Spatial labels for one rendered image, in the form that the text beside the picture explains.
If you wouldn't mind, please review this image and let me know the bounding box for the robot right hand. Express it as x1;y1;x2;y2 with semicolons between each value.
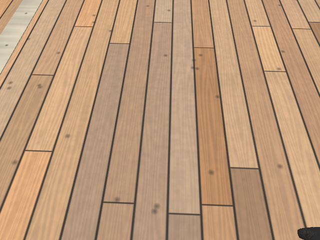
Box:
297;227;320;240

